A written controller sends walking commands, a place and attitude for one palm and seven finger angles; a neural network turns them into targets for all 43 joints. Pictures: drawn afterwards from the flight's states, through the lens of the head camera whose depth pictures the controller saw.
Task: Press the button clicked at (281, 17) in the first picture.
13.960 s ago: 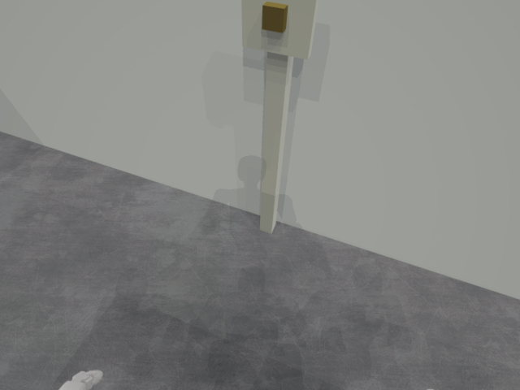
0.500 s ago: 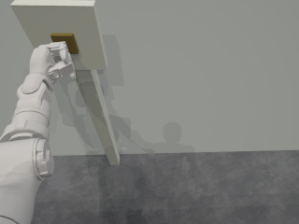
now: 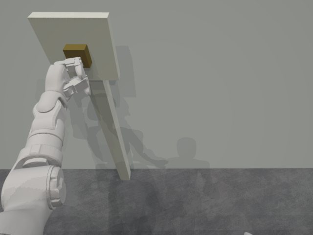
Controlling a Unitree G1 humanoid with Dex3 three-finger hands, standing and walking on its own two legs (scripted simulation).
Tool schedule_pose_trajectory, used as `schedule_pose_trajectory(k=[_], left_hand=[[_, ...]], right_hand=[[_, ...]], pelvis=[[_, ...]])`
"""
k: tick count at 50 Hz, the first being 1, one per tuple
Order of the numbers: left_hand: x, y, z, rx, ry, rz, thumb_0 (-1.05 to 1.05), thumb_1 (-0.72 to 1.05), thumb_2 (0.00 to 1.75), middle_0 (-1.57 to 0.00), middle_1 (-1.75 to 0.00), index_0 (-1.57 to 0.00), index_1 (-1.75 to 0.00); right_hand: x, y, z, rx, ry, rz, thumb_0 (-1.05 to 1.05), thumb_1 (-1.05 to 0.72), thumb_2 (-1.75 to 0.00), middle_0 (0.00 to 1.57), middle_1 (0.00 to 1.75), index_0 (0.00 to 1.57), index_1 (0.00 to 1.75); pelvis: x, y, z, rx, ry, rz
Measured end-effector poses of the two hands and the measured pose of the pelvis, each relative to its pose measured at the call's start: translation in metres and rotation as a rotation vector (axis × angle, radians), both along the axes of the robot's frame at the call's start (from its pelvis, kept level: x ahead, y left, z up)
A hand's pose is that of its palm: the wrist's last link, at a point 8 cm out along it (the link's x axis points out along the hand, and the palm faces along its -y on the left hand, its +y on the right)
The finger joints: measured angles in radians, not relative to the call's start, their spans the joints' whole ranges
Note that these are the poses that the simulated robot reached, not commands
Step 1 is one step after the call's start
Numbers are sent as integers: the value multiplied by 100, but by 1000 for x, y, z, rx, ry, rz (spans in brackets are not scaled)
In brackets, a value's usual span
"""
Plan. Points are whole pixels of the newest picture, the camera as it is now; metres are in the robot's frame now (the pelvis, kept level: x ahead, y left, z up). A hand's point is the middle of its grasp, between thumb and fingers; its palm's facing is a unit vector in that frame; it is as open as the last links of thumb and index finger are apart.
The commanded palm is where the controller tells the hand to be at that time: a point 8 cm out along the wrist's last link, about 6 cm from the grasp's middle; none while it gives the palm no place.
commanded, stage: pull the fist back off the button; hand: left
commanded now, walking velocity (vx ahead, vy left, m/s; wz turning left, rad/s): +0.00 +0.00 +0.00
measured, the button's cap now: (78, 55) +0.51 +0.21 +0.20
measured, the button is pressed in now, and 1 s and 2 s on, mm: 0 0 0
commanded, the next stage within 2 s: draw the hand back to the body in 0.58 s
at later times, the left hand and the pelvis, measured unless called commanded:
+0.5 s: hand (74, 102) +0.37 +0.19 +0.17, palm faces +0.03 -1.00 -0.01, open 3.1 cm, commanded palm +0.35 +0.23 +0.17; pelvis +0.03 -0.01 +0.01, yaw +1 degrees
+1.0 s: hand (64, 117) +0.33 +0.19 +0.17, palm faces +0.05 -1.00 -0.03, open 3.1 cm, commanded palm +0.29 +0.24 +0.17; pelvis +0.02 -0.01 +0.01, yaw +0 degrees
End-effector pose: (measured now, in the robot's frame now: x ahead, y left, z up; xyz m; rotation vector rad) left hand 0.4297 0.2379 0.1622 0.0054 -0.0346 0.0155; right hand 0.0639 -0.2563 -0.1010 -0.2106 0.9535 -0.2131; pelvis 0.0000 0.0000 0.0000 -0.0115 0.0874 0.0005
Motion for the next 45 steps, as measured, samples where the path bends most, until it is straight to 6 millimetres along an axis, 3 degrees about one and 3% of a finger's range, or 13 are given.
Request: schedule_pose_trajectory(k=[8,18,27,34,39,45], left_hand=[[-10,-9,2,-5,-26,-9,1,88,91,-130,-150,-131,-150],[-52,9,1,3,-13,30,2,89,90,-130,-150,-130,-150],[-81,4,2,3,5,13,2,90,90,-130,-150,-130,-150],[-80,-2,7,5,5,14,2,89,90,-130,-150,-130,-150],[-81,-2,10,6,-3,9,2,90,90,-130,-150,-130,-150],[-102,4,8,12,-2,13,2,90,90,-130,-150,-130,-150]], right_hand=[[49,4,12,29,-117,12,1,-90,-90,20,30,20,30],[113,7,29,35,-225,71,1,-90,-90,20,30,20,30],[154,19,43,37,-309,140,1,-90,-90,20,30,20,30],[155,29,45,49,-319,157,1,-90,-90,20,30,20,30],[139,28,40,63,-295,137,1,-90,-90,20,30,20,30],[119,21,34,63,-266,106,1,-90,-90,20,30,20,30]], pelvis=[[16,-2,4,8,-25,-22],[32,-8,8,9,-65,-11],[33,-10,8,9,-94,19],[28,-11,8,10,-105,24],[26,-11,9,11,-108,12],[24,-10,10,12,-119,0]])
